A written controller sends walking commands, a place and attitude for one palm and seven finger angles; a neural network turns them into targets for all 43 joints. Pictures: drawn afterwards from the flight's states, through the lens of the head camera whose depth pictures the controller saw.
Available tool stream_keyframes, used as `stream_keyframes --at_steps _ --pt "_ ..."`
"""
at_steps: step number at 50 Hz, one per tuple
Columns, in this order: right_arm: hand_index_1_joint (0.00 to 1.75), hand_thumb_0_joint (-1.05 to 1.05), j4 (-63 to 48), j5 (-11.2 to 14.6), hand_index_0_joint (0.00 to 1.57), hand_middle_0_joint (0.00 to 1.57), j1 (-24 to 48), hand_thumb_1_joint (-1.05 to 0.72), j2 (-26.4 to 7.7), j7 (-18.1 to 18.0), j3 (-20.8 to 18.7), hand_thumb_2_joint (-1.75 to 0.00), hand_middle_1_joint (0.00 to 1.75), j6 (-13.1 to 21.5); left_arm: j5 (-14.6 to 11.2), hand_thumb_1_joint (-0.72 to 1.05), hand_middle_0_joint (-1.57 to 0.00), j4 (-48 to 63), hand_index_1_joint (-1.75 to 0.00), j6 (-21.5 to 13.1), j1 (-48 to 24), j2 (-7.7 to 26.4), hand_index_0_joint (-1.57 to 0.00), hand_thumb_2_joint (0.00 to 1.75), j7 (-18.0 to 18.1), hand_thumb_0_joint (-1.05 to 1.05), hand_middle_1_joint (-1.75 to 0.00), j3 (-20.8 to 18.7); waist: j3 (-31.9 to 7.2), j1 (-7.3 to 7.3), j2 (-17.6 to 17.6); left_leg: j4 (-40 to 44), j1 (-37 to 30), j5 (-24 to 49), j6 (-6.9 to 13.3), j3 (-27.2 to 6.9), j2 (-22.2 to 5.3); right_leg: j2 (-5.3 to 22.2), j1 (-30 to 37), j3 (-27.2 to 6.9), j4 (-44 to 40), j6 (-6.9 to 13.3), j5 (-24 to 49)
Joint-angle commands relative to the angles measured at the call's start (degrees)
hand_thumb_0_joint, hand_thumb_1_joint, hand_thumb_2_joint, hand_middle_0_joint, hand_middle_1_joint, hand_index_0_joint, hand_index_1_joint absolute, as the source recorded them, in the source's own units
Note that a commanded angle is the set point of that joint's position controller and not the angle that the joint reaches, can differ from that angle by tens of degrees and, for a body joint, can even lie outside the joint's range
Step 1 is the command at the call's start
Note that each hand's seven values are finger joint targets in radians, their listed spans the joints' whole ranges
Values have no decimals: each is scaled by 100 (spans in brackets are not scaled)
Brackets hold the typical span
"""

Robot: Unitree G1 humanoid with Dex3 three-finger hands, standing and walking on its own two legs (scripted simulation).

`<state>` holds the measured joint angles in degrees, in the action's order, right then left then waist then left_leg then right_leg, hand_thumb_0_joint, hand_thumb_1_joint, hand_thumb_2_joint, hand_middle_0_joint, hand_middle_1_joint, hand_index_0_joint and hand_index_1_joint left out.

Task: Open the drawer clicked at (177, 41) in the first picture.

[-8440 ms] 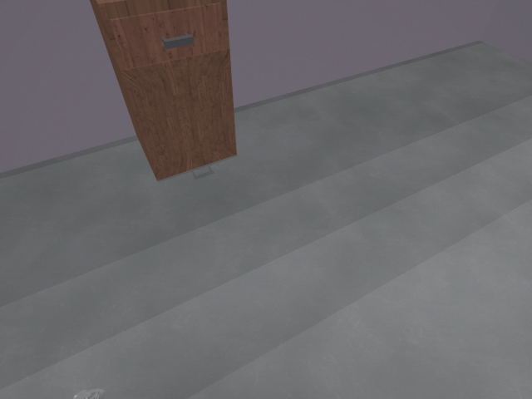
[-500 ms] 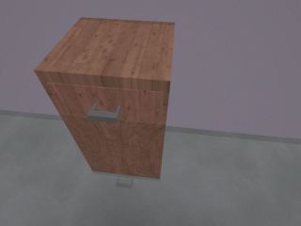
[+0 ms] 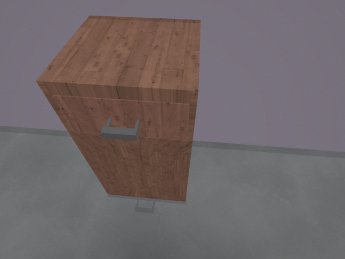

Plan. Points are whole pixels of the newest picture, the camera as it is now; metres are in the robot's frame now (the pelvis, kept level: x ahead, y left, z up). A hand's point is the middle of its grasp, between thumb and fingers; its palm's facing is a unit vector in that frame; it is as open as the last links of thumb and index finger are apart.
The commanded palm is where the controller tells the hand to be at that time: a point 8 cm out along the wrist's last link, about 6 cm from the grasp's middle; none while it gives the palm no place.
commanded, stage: look again from close up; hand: left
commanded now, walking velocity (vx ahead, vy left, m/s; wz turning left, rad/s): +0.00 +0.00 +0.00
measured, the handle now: (121, 127) +0.50 +0.20 -0.06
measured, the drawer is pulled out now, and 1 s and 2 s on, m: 0.00 0.00 0.00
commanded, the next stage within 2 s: raise the hand with hooked fingers in 0.40 s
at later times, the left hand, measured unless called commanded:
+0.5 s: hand out of the picture -0.05 +0.23 -0.18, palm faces +0.02 -0.98 -0.19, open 7.4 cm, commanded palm +0.05 +0.28 -0.07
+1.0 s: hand out of the picture +0.10 +0.25 -0.07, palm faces +0.00 -0.13 -0.99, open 9.0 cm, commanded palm +0.10 +0.26 +0.00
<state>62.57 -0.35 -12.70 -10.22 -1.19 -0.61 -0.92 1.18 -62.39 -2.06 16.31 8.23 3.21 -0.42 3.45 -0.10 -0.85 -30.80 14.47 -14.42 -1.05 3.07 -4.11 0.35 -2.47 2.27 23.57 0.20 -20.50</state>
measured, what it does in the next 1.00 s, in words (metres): lowers itself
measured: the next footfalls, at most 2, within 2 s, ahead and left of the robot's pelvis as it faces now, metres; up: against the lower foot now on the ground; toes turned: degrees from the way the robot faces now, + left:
none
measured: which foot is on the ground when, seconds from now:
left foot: down 0.00-1.00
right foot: down 0.00-1.00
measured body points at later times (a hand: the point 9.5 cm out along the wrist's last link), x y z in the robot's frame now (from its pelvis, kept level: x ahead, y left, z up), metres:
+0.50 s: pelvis -0.05 +0.05 +0.00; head -0.05 +0.06 +0.44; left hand -0.05 +0.28 -0.17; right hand -0.03 -0.18 -0.15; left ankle +0.00 +0.14 -0.74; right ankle -0.09 -0.11 -0.74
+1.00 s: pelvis -0.09 +0.03 -0.06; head -0.07 +0.02 +0.39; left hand +0.09 +0.25 -0.02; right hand +0.16 -0.19 -0.12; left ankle +0.00 +0.14 -0.74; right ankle -0.07 -0.08 -0.74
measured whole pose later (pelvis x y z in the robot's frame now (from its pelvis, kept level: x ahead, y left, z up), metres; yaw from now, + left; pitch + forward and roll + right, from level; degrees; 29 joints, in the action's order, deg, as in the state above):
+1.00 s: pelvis -0.09 +0.03 -0.06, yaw +0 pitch +7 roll +0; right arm 27.9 -3.8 -4.6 -13.5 -1.0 -1.2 -4.2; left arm 63.2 -2.5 -3.5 23.1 19.3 26.4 6.4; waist -6.2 5.5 -1.1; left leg -53.6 42.9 -18.2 0.9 -1.1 1.5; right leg -2.9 -36.6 -1.8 56.8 1.2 -27.5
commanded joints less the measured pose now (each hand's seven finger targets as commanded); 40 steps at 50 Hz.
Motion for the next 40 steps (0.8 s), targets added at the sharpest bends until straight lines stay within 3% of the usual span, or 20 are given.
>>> stream_keyframes --at_steps 1,3,5,7,9,11,16,20,24,25,26,27,28,29,31,33,34,36,38,40 --pt "30 0 -548 -77 20 20 -863 -90 -514 -35 -117 -90 30 245 -83 90 -20 531 -30 -143 489 961 -20 90 83 0 -30 -91 -1448 -268 974 -189 -382 1683 421 206 178 804 597 -221 1391 114 7182" --pt "30 0 -515 -56 20 20 -849 -90 -646 -71 -120 -90 30 201 -87 90 -20 635 -30 -13 471 804 -20 90 54 0 -30 -82 -840 -170 -128 -266 -752 3001 514 -69 -265 548 -497 -163 1198 111 4178" --pt "30 0 -637 -39 20 20 -523 -90 -630 -68 -74 -90 30 124 -66 90 -20 626 -30 91 589 654 -20 90 11 0 -30 -62 75 17 -304 -51 -205 2502 498 -311 -393 354 -983 -141 480 142 1803" --pt "30 0 -726 -34 20 20 -405 -90 -495 -27 -31 -90 30 97 -56 90 -20 602 -30 86 667 731 -20 90 -11 0 -30 -57 403 5 20 -6 67 1271 332 -228 -166 511 -1145 -410 89 255 1710" --pt "30 0 -671 -41 20 20 -530 -90 -494 8 -16 -90 30 133 -28 90 -20 600 -30 112 699 829 -20 90 -31 0 -30 -60 -64 -19 -419 54 -200 1786 379 -269 -130 479 -893 -320 295 203 1801" --pt "30 0 -650 -41 20 20 -508 -90 -699 -10 -51 -90 30 128 -50 90 -20 629 -30 150 602 794 -20 90 -28 0 -30 -69 -346 -16 44 31 -263 1814 438 -405 -271 366 -766 -168 391 148 1300" --pt "30 0 -678 -42 20 20 -354 -90 -694 29 -58 -90 30 89 -32 90 -20 648 -30 211 577 746 -20 90 -80 0 -30 -29 315 23 -8 708 302 -247 441 -608 -197 350 -1132 -234 50 144 -69" --pt "30 0 -660 -54 20 20 -425 -90 -745 51 -80 -90 30 79 -16 90 -20 609 -30 216 665 724 -20 90 -109 0 -30 -15 279 32 -228 1199 425 -1203 455 -797 -250 317 -1138 -144 74 125 -283" --pt "30 0 -618 -45 20 20 -479 -90 -754 54 -79 -90 30 101 -8 90 -20 498 -30 186 837 669 -20 90 -125 0 -30 15 134 58 -154 1332 340 -1184 467 -837 -271 358 -1074 -121 30 100 -87" --pt "30 0 -992 -14 20 20 49 -90 -847 35 -78 -90 30 165 90 90 -20 460 -30 66 883 806 -20 90 73 0 -30 41 804 207 63 -91 643 251 203 -413 -137 624 -1574 -563 -437 110 1114" --pt "30 0 -2864 335 20 20 -241 -90 -1432 -200 -85 -90 30 1088 785 88 -20 9395 -32 -926 -3418 2827 -20 89 252 0 -32 -233 -2331 -497 -1695 514 -1506 1217 345 -317 270 61 -1579 -130 580 340 1486" --pt "30 0 -2397 296 20 20 104 -90 -1055 -470 64 -90 30 1636 937 85 -20 7964 -33 -495 -624 2322 -20 88 659 0 -33 -269 -2538 163 -1988 681 -2115 1277 88 -762 -216 46 -2102 346 1498 289 480" --pt "30 0 -2302 401 20 20 267 -90 -803 -495 -66 -90 30 1877 842 83 -21 7245 -34 329 804 1146 -21 87 930 0 -34 304 -1757 -44 -1476 1038 -1042 72 -44 -940 -142 -91 -2693 358 1929 154 -284" --pt "30 0 -2250 452 20 20 120 -90 -727 -511 -27 -90 30 1956 958 81 -21 6885 -36 478 953 316 -21 86 934 0 -36 957 -1060 -167 -875 958 -433 -662 126 -902 -88 -33 -2754 256 1781 123 -265" --pt "30 0 -2613 232 20 20 282 -90 -1070 -533 -124 -90 30 1935 1987 76 -21 7119 -39 356 399 1241 -21 84 1360 0 -39 571 -755 -239 -302 524 516 -1715 200 -860 116 -116 -2933 198 1186 141 -470" --pt "30 0 -3009 32 20 20 355 -90 -1097 -464 -168 -90 30 1690 3188 71 -21 6439 -42 281 506 1553 -21 82 1710 0 -42 336 -766 -136 234 -84 992 -1510 199 -704 331 -220 -3357 -5 1227 196 -992" --pt "30 0 -3128 -132 20 20 482 -90 -1083 -411 -212 -90 30 1511 3878 69 -22 6013 -43 231 406 1388 -22 81 1890 0 -43 488 -759 -94 747 -353 1325 -1503 157 -631 365 -262 -3769 -15 1341 198 -1405" --pt "30 0 -3483 -234 20 20 790 -90 -1014 -232 -294 -90 30 1165 4850 64 -22 5419 -47 111 1235 1007 -22 79 2149 0 -47 680 -642 321 1110 -655 1879 -1639 136 -474 474 -280 -4092 -275 1420 287 -1986" --pt "30 0 -3770 -231 20 20 1030 -90 -961 -39 -321 -90 30 756 5513 60 -22 5587 -50 18 1513 1240 -22 77 2312 0 -50 398 -1025 711 890 -901 2002 -1280 157 -369 555 -256 -3890 -663 1518 438 -1731" --pt "30 0 -4076 -189 20 20 1286 -90 -909 45 -231 -90 30 389 5798 55 -22 6033 -53 11 999 1415 -22 75 2406 0 -53 365 -1114 715 897 -1044 2198 -1428 178 -352 633 -165 -3901 -806 1548 446 -2031"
